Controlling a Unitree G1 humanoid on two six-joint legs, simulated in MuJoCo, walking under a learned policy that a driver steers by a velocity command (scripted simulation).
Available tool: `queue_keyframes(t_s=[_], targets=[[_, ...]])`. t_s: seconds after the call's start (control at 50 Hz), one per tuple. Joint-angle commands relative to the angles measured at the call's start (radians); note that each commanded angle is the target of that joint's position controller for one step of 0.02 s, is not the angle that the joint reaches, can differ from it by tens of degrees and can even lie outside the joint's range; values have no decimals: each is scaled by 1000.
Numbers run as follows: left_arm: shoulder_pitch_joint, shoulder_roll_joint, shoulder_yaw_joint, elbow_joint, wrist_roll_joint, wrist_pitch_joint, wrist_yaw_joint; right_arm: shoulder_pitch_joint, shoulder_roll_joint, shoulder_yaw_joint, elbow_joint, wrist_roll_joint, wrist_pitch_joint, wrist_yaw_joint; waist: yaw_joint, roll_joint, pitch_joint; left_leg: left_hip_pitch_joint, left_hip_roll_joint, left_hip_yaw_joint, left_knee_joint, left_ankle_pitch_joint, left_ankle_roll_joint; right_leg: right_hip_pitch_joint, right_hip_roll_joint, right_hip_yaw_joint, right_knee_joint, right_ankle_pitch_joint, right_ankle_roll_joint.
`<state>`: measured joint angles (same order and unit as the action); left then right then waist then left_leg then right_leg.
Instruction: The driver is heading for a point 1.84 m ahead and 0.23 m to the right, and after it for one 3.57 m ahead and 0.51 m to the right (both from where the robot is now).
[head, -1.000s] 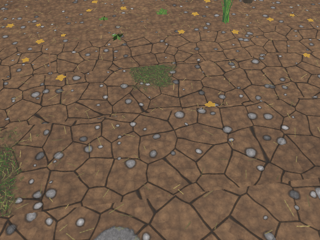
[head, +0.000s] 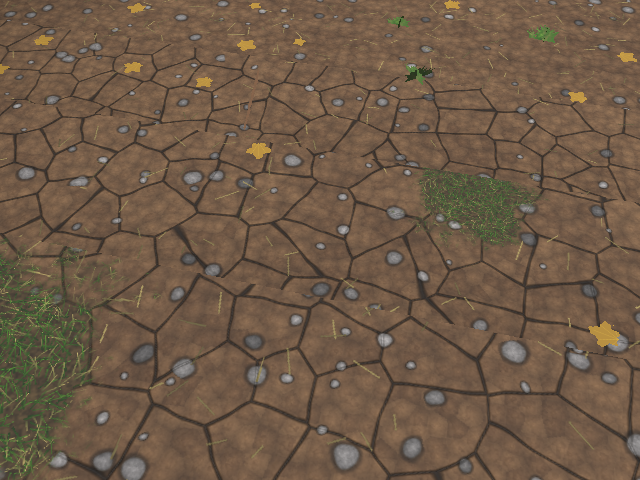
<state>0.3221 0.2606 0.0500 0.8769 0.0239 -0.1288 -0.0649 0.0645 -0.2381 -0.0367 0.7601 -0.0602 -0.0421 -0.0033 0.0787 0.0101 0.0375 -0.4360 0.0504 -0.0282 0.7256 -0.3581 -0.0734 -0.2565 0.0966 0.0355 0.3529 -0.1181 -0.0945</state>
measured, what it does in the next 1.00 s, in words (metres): steps on the spot: left foot, then right foot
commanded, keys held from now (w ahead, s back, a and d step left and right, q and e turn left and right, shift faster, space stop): e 0.42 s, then no key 0.26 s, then q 0.32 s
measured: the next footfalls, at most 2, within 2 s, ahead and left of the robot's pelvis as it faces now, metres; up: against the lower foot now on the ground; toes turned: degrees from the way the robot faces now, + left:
left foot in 0.16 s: +0.09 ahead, +0.13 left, +0.00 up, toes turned -5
right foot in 0.64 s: +0.06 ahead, -0.11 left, +0.00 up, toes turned -22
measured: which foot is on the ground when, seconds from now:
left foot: up 0.00-0.14, down 0.16-0.64, up 0.66-1.00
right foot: down 0.00-0.16, up 0.18-0.62, down 0.64-1.00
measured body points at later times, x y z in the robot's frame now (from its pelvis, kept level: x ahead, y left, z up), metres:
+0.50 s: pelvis +0.06 +0.03 +0.01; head +0.10 +0.03 +0.45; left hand +0.26 +0.25 -0.11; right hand +0.12 -0.29 -0.07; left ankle +0.05 +0.13 -0.74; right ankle +0.03 -0.10 -0.69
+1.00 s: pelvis +0.04 -0.02 -0.01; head +0.08 -0.03 +0.44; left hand +0.27 +0.21 -0.08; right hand +0.06 -0.30 -0.13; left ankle +0.03 +0.13 -0.70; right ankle +0.02 -0.10 -0.74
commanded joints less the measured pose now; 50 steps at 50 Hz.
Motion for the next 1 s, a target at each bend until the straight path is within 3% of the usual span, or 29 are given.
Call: queue_keyframes(t_s=[0.02, 0.08, 0.12, 0.14, 0.16, 0.18, 0.2, 0.22, 0.24, 0.28, 0.34, 0.38, 0.44, 0.5, 0.58, 0.62, 0.64, 0.66, 0.68, 0.7, 0.72, 0.74, 0.76, 0.8, 0.84, 0.9, 0.92, 0.96, 1.0], targets=[[2, 139, 41, -112, -7, -11, 14, 17, -92, -26, -77, 7, -5, -28, -29, -93, -102, -2, -8, -12, -53, -20, 26, 171, -334, 401, -98, 161, -260], [-12, 167, 47, -144, -6, 7, 13, -2, -90, -28, -102, 24, -11, -28, -43, -82, -95, 73, -40, 17, -209, 22, 47, 189, -309, 406, -67, 209, -239], [-54, 185, 49, -156, 1, 31, -2, 54, -82, -31, -98, 45, -16, -15, -81, -84, -107, 270, -71, 51, -363, 223, 89, 94, -277, 386, -26, 303, -226], [-53, 163, 39, -155, 3, 41, -11, 77, -111, -42, -103, 56, -21, -11, -95, -70, -113, 360, -36, 38, -409, 339, 134, 42, -259, 371, 6, 290, -187], [-20, 120, 22, -156, 0, 48, -17, 113, -168, -61, -121, 63, -28, -15, -101, -26, -163, 478, 63, -11, -411, 570, 229, -14, -207, 324, 81, 162, -123], [35, 28, -7, -194, 3, 46, -14, 137, -270, -90, -155, 58, -46, -28, -76, 164, -264, 689, 302, -260, -391, 1010, 487, -202, -32, 149, 299, -188, 8], [4, 94, 17, -197, 19, 40, 2, 132, -243, -95, -164, -9, -57, -26, -112, 146, -139, 639, 433, -350, -471, 984, 560, -399, -14, 75, 503, -565, 90], [1, 140, 28, -177, 34, 53, 24, 113, -206, -90, -160, -10, -68, -36, -98, 14, -105, 578, 392, -247, -488, 884, 482, -393, -82, 58, 659, -562, 113], [19, 138, 31, -165, 43, 64, 47, 64, -175, -80, -173, 12, -73, -37, -62, 13, -78, 508, 316, -144, -491, 810, 403, -365, -104, 42, 725, -499, 138], [-4, 121, 24, -176, 56, 67, 48, 6, -134, -64, -216, 33, -78, -44, -50, 91, -79, 423, 247, -28, -485, 874, 346, -318, -100, 14, 793, -364, 174], [-24, 103, 16, -194, 28, 61, 9, 44, -182, -83, -238, 9, -71, -50, -73, 63, -110, 430, 201, 65, -492, 842, 340, -330, -102, -22, 800, -207, 187], [-46, 106, 16, -202, 25, 64, -3, 111, -205, -92, -220, 8, -66, -47, -97, 72, -101, 495, 218, 81, -483, 843, 348, -369, -130, -28, 704, -154, 193], [-75, 108, 11, -219, 29, 74, -6, 173, -222, -104, -197, 7, -63, -37, -119, 82, -85, 553, 268, 71, -473, 874, 360, -384, -166, -42, 547, -157, 183], [-42, 96, 2, -223, 44, 79, -5, 113, -248, -116, -207, -12, -59, -17, -99, 99, -89, 451, 270, 84, -454, 851, 353, -250, -157, -79, 491, -180, 150], [-32, 114, 12, -225, 27, 72, 3, 49, -249, -117, -207, 0, -66, -9, -77, 102, -95, 422, 276, 70, -371, 687, 288, -156, -135, -94, 328, -157, 112], [-8, 115, 19, -214, -10, 52, -2, 5, -224, -98, -184, 16, -53, 5, -27, 78, -104, 318, 244, 88, -267, 603, 221, 24, -93, -116, 88, 103, 64], [7, 133, 31, -219, -21, 40, 3, 52, -165, -73, -157, 11, -43, 26, -21, 29, -152, 233, 181, 140, -171, 503, 148, 187, -103, -97, 20, 324, 12], [38, 301, 70, -247, -17, 28, 36, 183, -71, -51, -185, -11, -37, 36, -90, -240, -279, 33, 28, 242, 102, -188, 24, 437, -347, 191, 67, 981, -228], [45, 292, 71, -277, 7, -1, 29, 213, -111, -54, -182, 13, -57, 33, -56, -130, -285, -116, -28, 54, 218, -436, 2, 467, -472, 351, 72, 979, -356], [41, 219, 63, -241, 20, -20, 25, 120, -137, -54, -171, 30, -52, 29, -21, -63, -178, -158, 17, -4, 282, -421, -10, 363, -448, 256, 73, 866, -285], [-1, 177, 54, -232, -7, -22, 17, 110, -168, -59, -161, 34, -45, 16, -44, -104, -144, -153, 40, 9, 336, -398, -24, 293, -411, 182, 65, 767, -221], [-56, 128, 37, -252, -41, -12, 8, 158, -188, -64, -121, 23, -42, 13, -70, -110, -139, -105, 52, -11, 365, -371, -38, 216, -395, 147, 61, 748, -183], [-106, 125, 32, -268, -53, -1, -1, 204, -166, -53, -94, 16, -39, 18, -113, -109, -113, -20, 54, -25, 401, -309, -44, 97, -389, 113, 48, 740, -160], [-188, 138, 29, -315, -27, 25, -8, 288, -145, -43, -47, 10, -37, 42, -150, -67, -103, 99, 47, -17, 410, -127, -55, -51, -346, 24, 42, 654, -142], [-234, 165, 33, -350, -15, 38, 8, 278, -129, -35, -52, 7, -46, 59, -137, -54, -105, 111, 54, 14, 314, -41, -57, -45, -326, -10, 54, 554, -149], [-91, 252, 78, -319, -11, 41, 50, 206, -157, -29, -96, 15, -47, 36, -28, -84, -94, -34, 56, 26, 220, -131, -41, 158, -438, 97, 23, 474, -243], [-26, 258, 89, -300, -8, 41, 64, 190, -159, -24, -105, 12, -44, 22, 8, -91, -83, -101, 54, 25, 220, -161, -30, 227, -477, 134, -3, 428, -275], [3, 207, 84, -287, -10, 34, 83, 176, -144, -11, -107, -3, -35, -1, 26, -95, -71, -160, 65, 11, 205, -167, -13, 281, -506, 156, -50, 307, -281], [-64, 183, 81, -306, -7, 26, 94, 198, -129, -4, -98, -17, -29, -2, 0, -94, -73, -97, 55, 40, 166, -138, 6, 237, -475, 102, -90, 215, -252]])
